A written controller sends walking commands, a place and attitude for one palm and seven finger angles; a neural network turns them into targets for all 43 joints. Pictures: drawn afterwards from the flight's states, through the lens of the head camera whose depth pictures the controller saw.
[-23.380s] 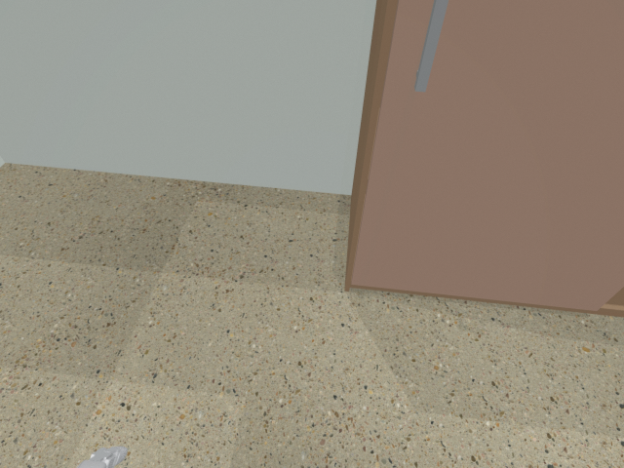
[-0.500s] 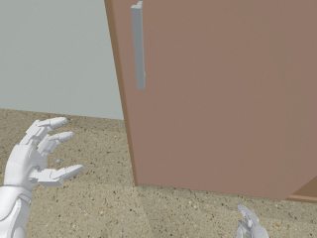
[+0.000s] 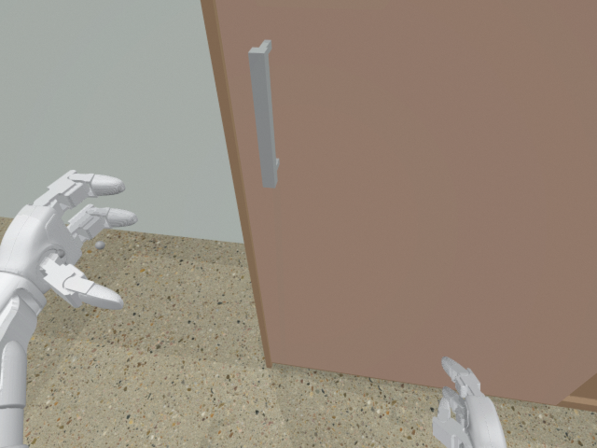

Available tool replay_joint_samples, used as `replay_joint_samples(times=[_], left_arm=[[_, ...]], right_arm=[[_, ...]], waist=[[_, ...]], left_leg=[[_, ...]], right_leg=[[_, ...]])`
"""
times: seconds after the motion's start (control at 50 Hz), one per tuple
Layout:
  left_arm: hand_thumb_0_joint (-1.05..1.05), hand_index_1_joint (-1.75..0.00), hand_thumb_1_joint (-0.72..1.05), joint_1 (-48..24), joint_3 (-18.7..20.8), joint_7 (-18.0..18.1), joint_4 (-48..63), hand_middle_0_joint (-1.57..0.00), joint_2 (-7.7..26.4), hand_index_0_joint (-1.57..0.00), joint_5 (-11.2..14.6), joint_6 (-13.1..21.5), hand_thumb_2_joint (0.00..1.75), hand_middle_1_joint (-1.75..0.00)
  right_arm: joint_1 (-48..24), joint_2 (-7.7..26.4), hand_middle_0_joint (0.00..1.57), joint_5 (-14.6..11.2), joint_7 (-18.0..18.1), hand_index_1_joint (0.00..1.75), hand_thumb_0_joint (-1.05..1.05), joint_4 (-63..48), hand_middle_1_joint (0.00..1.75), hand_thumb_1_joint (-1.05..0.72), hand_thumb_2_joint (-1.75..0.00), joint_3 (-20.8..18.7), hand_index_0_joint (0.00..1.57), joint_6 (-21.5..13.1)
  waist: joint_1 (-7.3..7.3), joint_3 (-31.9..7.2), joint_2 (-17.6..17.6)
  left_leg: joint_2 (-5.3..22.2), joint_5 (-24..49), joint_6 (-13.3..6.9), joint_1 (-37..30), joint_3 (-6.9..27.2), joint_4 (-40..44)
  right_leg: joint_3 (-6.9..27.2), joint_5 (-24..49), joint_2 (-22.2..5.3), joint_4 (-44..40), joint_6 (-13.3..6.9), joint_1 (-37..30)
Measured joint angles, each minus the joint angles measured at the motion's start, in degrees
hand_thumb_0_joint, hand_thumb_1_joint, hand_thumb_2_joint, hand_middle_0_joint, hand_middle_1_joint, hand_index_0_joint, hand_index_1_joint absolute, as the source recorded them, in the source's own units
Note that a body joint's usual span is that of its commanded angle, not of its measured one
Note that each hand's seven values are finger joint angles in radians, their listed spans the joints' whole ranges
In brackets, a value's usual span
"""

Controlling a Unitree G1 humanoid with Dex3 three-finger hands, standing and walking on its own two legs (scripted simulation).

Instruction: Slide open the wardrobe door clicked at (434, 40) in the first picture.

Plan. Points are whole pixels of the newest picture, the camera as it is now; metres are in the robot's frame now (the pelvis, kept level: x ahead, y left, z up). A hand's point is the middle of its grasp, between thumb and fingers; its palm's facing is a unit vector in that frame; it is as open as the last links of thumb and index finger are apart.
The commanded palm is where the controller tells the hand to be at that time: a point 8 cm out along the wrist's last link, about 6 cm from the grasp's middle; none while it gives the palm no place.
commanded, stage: raise the hand with hooked fingers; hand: left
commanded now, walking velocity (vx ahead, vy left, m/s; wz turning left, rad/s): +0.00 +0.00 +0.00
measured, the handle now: (268, 119) +0.53 +0.13 +0.21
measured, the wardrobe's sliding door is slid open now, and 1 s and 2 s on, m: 0.00 0.00 0.00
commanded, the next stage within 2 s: move the hooked fingers beside the handle in 0.68 s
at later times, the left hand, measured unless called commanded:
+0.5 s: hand (97, 212) +0.28 +0.26 +0.22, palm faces +0.04 -1.00 -0.07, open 14.0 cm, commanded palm +0.25 +0.31 +0.24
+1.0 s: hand (103, 198) +0.30 +0.27 +0.22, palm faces +0.03 -1.00 -0.05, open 14.0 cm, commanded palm +0.27 +0.31 +0.23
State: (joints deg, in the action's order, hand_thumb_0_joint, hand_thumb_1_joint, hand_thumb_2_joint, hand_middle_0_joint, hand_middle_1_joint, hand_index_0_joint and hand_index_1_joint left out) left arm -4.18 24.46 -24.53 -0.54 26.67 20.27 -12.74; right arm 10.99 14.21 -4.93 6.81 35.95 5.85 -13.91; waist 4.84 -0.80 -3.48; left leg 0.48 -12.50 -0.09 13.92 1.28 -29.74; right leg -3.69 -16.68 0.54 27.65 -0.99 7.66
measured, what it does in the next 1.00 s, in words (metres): stands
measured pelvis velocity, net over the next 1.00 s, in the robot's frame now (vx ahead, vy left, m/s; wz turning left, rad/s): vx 0.00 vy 0.01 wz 0.00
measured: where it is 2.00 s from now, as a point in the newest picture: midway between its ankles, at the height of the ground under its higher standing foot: outside the picture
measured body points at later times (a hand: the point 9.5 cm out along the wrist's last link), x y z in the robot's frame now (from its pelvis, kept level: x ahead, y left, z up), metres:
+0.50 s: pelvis +0.00 -0.01 +0.00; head -0.03 -0.03 +0.45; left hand +0.27 +0.32 +0.23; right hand +0.20 -0.23 -0.06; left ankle +0.04 +0.12 -0.74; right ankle -0.02 -0.11 -0.74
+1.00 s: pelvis +0.00 +0.01 +0.00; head -0.02 -0.01 +0.45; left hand +0.29 +0.32 +0.23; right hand +0.21 -0.20 -0.06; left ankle +0.04 +0.12 -0.74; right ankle -0.01 -0.11 -0.74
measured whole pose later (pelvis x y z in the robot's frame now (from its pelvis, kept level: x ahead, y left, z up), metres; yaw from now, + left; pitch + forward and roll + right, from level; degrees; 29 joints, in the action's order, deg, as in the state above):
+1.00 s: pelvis +0.00 +0.01 +0.00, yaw +0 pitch -3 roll -1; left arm -17.3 23.5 -24.1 -6.1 27.7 18.4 -19.9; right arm 9.8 14.4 -6.0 6.2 36.1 6.3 -9.9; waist 4.9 -1.1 -3.0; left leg -0.4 -11.7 -0.6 12.7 1.1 -27.7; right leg -3.5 -16.1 -0.3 26.0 -0.5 6.6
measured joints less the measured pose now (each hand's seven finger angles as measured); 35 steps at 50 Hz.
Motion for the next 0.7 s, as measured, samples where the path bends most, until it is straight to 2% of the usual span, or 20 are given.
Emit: replay_joint_samples(times=[0.12,0.26,0.34,0.48,0.58,0.7], left_arm=[[-0.01,-1.19,-0.49,-4.55,2.70,-1.08,-0.78,-0.30,2.03,-0.30,0.97,-0.24,0.31,-1.19],[-0.01,-1.20,-0.50,-10.55,2.88,-2.79,-7.59,-0.30,5.22,-0.30,0.21,-6.27,0.30,-1.20],[-0.01,-1.20,-0.50,-9.09,2.19,-3.31,-7.08,-0.30,4.37,-0.30,0.34,-7.12,0.30,-1.20],[-0.01,-1.20,-0.50,-5.91,3.20,-1.46,-2.06,-0.30,1.81,-0.30,0.38,-4.87,0.30,-1.20],[-0.01,-1.20,-0.50,-7.38,3.66,-0.22,-1.80,-0.30,2.32,-0.30,-0.14,-5.20,0.30,-1.20],[-0.01,-1.20,-0.50,-8.15,2.71,-1.36,-3.68,-0.30,3.45,-0.30,-0.35,-7.54,0.30,-1.20]], right_arm=[[0.04,0.15,0.20,-0.32,-0.11,0.30,0.02,0.79,0.30,-0.90,-0.90,0.14,0.20,0.69],[-0.25,1.71,0.20,-1.41,-0.69,0.30,0.02,1.07,0.29,-0.90,-0.90,-0.18,0.20,2.41],[-0.52,2.28,0.20,-1.54,-1.21,0.30,0.02,0.36,0.29,-0.90,-0.90,-0.68,0.20,3.21],[-0.23,1.55,0.20,-1.03,-1.22,0.30,0.02,-0.46,0.29,-0.91,-0.90,-1.16,0.20,3.16],[-0.22,1.02,0.20,-1.00,-0.71,0.30,0.02,-0.40,0.29,-0.91,-0.90,-0.80,0.20,3.04],[-0.68,0.78,0.20,-1.22,-0.70,0.30,0.02,-0.36,0.29,-0.90,-0.90,-0.12,0.20,3.68]], waist=[[0.08,-0.24,-0.28],[-0.08,-1.26,-1.14],[-0.55,-1.49,-1.26],[-0.62,-0.84,0.08],[-0.20,-0.52,0.35],[-0.11,-0.76,-0.07]], left_leg=[[0.47,0.57,0.55,-1.30,0.22,1.28],[0.53,0.89,0.73,-0.83,0.21,1.52],[0.49,0.82,0.64,-0.27,-0.25,1.32],[0.68,0.20,0.54,-1.12,-0.85,1.05],[0.38,0.32,0.32,-1.57,-0.67,1.42],[-0.14,0.60,-0.09,-1.15,-0.60,1.77]], right_leg=[[-0.16,0.50,0.51,-1.16,-0.52,-1.23],[-0.14,0.48,0.56,-0.79,-0.62,-0.46],[0.32,0.29,0.45,-0.08,-0.51,0.51],[0.94,0.09,0.59,-0.13,-0.49,-0.28],[0.75,0.29,0.33,-0.80,-0.27,-0.97],[0.64,0.52,-0.17,-1.21,0.14,-0.68]])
